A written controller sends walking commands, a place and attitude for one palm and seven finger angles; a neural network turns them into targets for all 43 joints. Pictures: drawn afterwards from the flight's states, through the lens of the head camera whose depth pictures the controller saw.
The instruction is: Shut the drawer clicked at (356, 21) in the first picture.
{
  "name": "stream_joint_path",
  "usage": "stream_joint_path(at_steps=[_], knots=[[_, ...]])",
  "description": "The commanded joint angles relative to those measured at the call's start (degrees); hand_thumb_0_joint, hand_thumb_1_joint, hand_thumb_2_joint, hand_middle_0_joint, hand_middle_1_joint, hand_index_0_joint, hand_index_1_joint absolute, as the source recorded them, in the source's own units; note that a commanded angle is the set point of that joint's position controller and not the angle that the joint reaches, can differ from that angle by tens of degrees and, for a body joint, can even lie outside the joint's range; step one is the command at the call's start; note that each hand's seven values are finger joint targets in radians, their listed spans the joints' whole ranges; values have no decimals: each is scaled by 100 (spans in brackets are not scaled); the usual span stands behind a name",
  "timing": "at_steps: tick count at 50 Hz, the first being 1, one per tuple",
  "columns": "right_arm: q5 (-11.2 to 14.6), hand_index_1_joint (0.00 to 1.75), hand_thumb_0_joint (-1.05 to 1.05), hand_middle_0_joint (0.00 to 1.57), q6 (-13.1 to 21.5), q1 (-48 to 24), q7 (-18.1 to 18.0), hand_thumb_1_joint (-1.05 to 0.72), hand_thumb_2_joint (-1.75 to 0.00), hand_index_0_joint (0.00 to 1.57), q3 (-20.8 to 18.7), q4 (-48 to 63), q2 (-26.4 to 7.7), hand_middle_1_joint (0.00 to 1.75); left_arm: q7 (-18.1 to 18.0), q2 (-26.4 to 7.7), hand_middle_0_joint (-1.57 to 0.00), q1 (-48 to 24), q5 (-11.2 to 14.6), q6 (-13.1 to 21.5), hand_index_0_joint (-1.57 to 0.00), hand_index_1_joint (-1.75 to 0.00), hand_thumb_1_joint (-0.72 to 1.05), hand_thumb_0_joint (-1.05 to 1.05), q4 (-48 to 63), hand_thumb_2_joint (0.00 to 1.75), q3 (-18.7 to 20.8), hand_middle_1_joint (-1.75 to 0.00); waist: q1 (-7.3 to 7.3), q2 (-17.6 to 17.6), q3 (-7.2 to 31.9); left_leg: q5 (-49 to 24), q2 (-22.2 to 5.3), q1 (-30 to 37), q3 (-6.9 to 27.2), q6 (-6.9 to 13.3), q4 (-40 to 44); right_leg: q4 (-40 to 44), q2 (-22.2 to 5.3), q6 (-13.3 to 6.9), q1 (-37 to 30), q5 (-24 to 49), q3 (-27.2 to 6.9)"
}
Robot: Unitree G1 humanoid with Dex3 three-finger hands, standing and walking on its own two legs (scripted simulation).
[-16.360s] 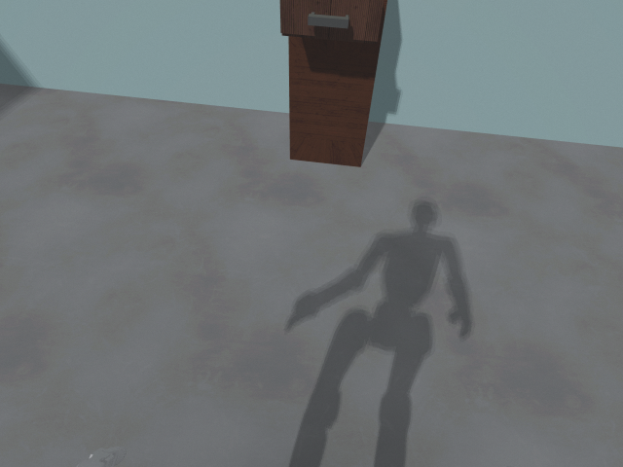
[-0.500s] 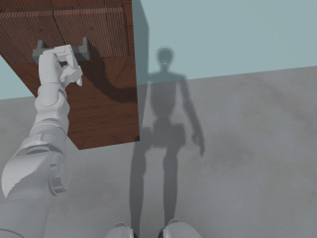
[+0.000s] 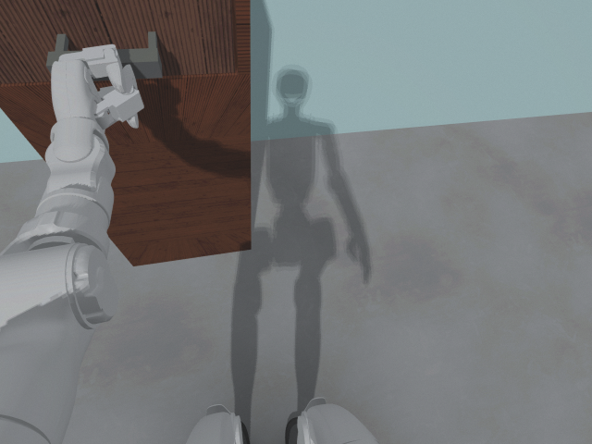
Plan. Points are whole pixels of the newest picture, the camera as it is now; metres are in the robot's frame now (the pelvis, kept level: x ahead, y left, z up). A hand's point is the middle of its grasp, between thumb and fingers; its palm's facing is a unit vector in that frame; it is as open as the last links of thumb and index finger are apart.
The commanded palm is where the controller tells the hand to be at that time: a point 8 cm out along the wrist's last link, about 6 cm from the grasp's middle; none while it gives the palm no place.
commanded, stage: push the drawer shut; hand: left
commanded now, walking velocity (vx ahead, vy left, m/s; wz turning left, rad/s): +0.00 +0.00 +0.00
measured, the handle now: (108, 53) +0.63 +0.17 +0.10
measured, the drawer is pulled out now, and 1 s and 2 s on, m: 0.00 0.00 0.00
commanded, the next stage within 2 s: pull the fist back off the drawer in 0.08 s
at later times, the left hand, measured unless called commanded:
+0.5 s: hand (132, 93) +0.55 +0.14 +0.10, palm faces +0.09 -1.00 -0.03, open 2.8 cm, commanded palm +0.54 +0.17 +0.10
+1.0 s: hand (129, 107) +0.53 +0.14 +0.10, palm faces +0.12 -0.99 -0.01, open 3.2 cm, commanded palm +0.49 +0.18 +0.11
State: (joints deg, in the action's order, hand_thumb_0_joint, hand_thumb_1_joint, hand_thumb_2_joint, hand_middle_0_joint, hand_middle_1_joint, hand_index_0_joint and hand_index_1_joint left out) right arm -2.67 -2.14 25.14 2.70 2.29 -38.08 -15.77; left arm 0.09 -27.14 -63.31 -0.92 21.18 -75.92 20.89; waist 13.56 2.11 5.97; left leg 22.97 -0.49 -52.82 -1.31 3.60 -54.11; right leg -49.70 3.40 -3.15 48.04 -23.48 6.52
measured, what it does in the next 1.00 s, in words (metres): stands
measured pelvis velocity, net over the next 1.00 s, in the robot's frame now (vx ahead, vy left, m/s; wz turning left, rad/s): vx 0.02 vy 0.01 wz -0.02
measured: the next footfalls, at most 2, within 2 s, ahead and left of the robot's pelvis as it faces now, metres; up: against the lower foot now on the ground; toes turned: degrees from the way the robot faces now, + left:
none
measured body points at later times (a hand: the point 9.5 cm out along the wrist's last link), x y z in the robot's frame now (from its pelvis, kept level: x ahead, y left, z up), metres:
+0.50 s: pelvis -0.03 +0.01 -0.01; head +0.12 +0.04 +0.41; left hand +0.54 +0.19 +0.11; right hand -0.10 -0.24 -0.10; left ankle +0.02 +0.08 -0.68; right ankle +0.00 -0.09 -0.68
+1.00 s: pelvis +0.02 +0.01 +0.01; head +0.12 +0.02 +0.45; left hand +0.52 +0.20 +0.10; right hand +0.01 -0.25 -0.11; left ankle +0.02 +0.08 -0.68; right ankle +0.00 -0.09 -0.68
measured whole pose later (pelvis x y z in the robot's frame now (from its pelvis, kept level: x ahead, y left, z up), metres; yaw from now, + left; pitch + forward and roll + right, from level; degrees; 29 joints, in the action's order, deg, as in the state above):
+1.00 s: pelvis +0.02 +0.01 +0.01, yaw -1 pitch +19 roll -3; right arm -1.8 -3.2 24.7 4.1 1.2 -36.4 -14.9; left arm -2.2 -19.9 -50.2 2.5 21.5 -63.3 19.0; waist 9.7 2.3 7.1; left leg 24.6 -0.4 -46.2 -3.3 4.0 -51.8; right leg -48.1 3.5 -2.5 42.5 -24.7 4.1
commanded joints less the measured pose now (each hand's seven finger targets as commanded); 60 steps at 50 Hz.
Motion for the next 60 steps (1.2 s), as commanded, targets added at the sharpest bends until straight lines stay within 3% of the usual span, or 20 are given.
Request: stream_joint_path(at_steps=[1, 4, 7, 9, 14, 17, 18, 22, 25, 28, 31, 39, 43, 46, 49, 51, 53, 55, 57, 60], knots=[[10, 30, 0, 20, 64, 1305, -103, -90, -90, 20, -333, 61, -1142, 30, -236, -1573, -140, -3868, 28, 351, -140, -160, 90, 0, 1234, 90, 20, -160, 506, 716, 2338, -1454, -91, 2320, 702, -61, 408, 727, -20, 239, -62, 967, -616], [-7, 30, 0, 20, 121, 1316, -118, -90, -90, 20, -306, 49, -1173, 30, -249, -1447, -140, -4176, -5, 357, -140, -160, 90, 0, 1212, 90, -176, -160, 586, 1006, 2320, -1213, -126, 2432, 826, -91, 435, 674, -24, 218, 320, 653, -563], [-20, 30, 0, 20, 197, 1373, -146, -90, -90, 20, -280, 33, -1235, 30, -276, -1575, -140, -4340, 6, 337, -140, -160, 90, 0, 1162, 90, -129, -160, 666, 966, 2377, -954, -162, 2439, 939, -87, 472, 641, -25, 215, 479, 450, -524], [-9, 30, 0, 20, 264, 1344, -159, -90, -90, 20, -263, 29, -1244, 30, -287, -1332, -140, -4458, 21, 283, -140, -160, 90, 0, 1111, 90, -353, -160, 737, 1019, 2317, -573, -182, 2433, 1004, -91, 537, 647, -31, 231, 678, 219, -517], [-53, 30, 0, 20, 346, 1406, -141, -90, -90, 20, -276, 41, -1273, 30, -363, -1328, -140, -4533, -16, 224, -140, -160, 90, 0, 1105, 90, -299, -160, 699, 1117, 2544, -397, -194, 2524, 1137, -119, 537, 552, -49, 201, 811, 160, -473], [-95, 30, 0, 20, 360, 1463, -120, -90, -90, 20, -281, 39, -1305, 30, -431, -1450, -140, -4548, -56, 199, -140, -160, 90, 0, 1078, 90, -148, -160, 650, 1080, 2468, -268, -212, 2523, 1264, -140, 592, 504, -58, 172, 860, 122, -437], [-88, 30, 0, 20, 362, 1457, -94, -90, -90, 20, -288, 70, -1286, 30, -421, -1233, -140, -4536, -84, 194, -140, -160, 90, 0, 1100, 90, -330, -160, 649, 1126, 2536, -219, -217, 2592, 1280, -151, 605, 501, -57, 182, 909, 95, -442], [-111, 30, 0, 20, 380, 1463, -52, -90, -90, 20, -291, 69, -1311, 30, -463, -1209, -140, -4358, -85, 154, -140, -160, 90, 0, 996, 90, -272, -160, 607, 999, 2317, -1, -242, 2505, 1377, -153, 679, 486, -67, 168, 981, 22, -410], [-104, 30, 0, 20, 365, 1466, -30, -90, -90, 20, -314, 112, -1322, 30, -473, -1414, -140, -4045, -58, 157, -140, -160, 90, 0, 1070, 90, -27, -160, 430, 911, 2491, -204, -218, 2492, 1271, -153, 645, 500, -52, 154, 748, 98, -429], [-87, 30, 0, 20, 337, 1422, 4, -90, -90, 20, -335, 165, -1271, 30, -410, -1003, -140, -3789, -26, 184, -140, -160, 90, 0, 1226, 90, -277, -160, 395, 981, 2541, -416, -277, 2780, 1332, -190, 673, 468, -49, 151, 809, 224, -395], [-75, 30, 0, 20, 304, 1384, 21, -90, -90, 20, -353, 214, -1266, 30, -408, -1114, -140, -3351, 46, 184, -140, -160, 90, 0, 1317, 90, -93, -160, 228, 861, 2517, -602, -239, 2698, 1183, -177, 689, 519, -27, 136, 515, 290, -407], [7, 30, 0, 20, 117, 1194, 78, -90, -90, 20, -443, 423, -1117, 30, -321, -827, -140, -1913, 232, 319, -140, -160, 90, 0, 2032, 90, 5, -160, -214, 514, 2701, -1964, -185, 2986, 756, -186, 635, 597, 42, 130, -381, 1209, -421], [65, 30, 0, 20, 6, 1074, 82, -90, -90, 20, -470, 468, -1016, 30, -288, -607, -140, -1731, 335, 457, -140, -160, 90, 0, 2569, 90, -87, -160, -284, 553, 2770, -2647, -154, 3183, 643, -196, 600, 566, 49, 139, -745, 1918, -476], [104, 30, 0, 20, -47, 978, 79, -90, -90, 20, -495, 404, -951, 30, -231, -385, -140, -1562, 400, 443, -140, -160, 90, 0, 2541, 90, -213, -160, -235, 345, 2476, -2735, -110, 3078, 518, -150, 578, 641, 48, 173, -925, 2230, -522], [143, 30, 0, 20, -106, 914, 45, -90, -90, 20, -514, 382, -939, 30, -166, -448, -140, -1284, 412, 426, -140, -160, 90, 0, 2537, 90, -164, -160, -324, 346, 2438, -3032, -98, 3133, 487, -154, 569, 615, 13, 172, -1052, 2506, -541], [193, 30, 0, 20, -116, 759, 58, -90, -90, 20, -520, 548, -875, 30, -53, -216, -140, -739, 505, 397, -140, -160, 90, 0, 3097, 90, -297, -160, -549, 651, 2828, -3542, -82, 3525, 467, -168, 607, 622, 6, 152, -1333, 2815, -560], [249, 30, 0, 20, -120, 672, 42, -90, -90, 20, -545, 681, -879, 30, 61, -425, -140, 34, 652, 340, -140, -160, 90, 0, 3734, 90, -83, -160, -803, 744, 3306, -4257, -99, 3910, 444, -194, 655, 625, -20, 149, -1806, 3353, -588], [330, 30, 0, 20, -95, 466, 27, -90, -90, 20, -535, 878, -806, 30, 183, -263, -140, 728, 861, 187, -140, -160, 90, 0, 4410, 90, -149, -160, -926, 382, 3343, -4348, -64, 3828, 312, -136, 777, 743, -50, 190, -2459, 4030, -630], [412, 30, 0, 20, -57, 280, -6, -90, -90, 20, -526, 1009, -774, 30, 286, -124, -140, 1403, 1019, -34, -140, -160, 90, 0, 4777, 90, -253, -160, -974, -74, 2977, -4130, -28, 3539, 210, -71, 937, 856, -89, 222, -2923, 4393, -620], [520, 30, 0, 20, -1, -72, -93, -90, -90, 20, -497, 1124, -779, 30, 363, -11, -140, 1911, 1161, -378, -140, -160, 90, 0, 5301, 90, -334, -160, -996, -265, 2229, -3241, 37, 3278, 86, -31, 1221, 1124, -138, 295, -3057, 4222, -634]])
